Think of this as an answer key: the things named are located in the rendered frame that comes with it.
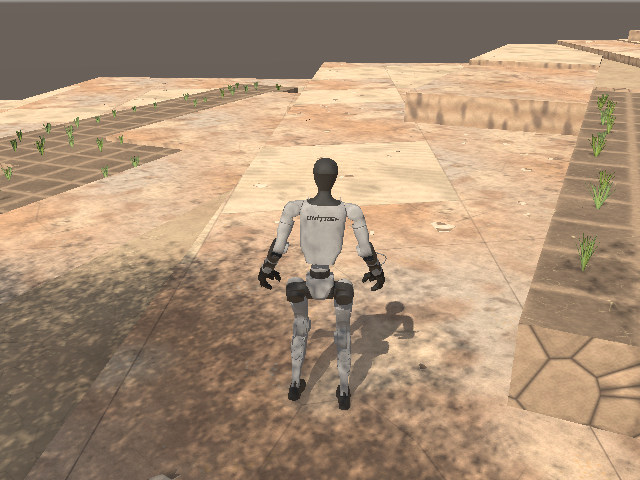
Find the left robot upper arm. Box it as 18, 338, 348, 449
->
272, 200, 303, 254

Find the robot left hand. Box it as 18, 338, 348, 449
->
258, 267, 281, 290

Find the robot left shin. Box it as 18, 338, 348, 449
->
291, 318, 308, 388

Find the left robot forearm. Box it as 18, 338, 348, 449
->
262, 238, 282, 274

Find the right robot upper arm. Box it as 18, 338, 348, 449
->
344, 202, 373, 258

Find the right robot forearm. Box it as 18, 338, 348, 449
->
363, 242, 382, 276

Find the robot torso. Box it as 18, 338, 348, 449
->
300, 196, 346, 300

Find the robot right hand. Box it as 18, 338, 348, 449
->
362, 269, 385, 291

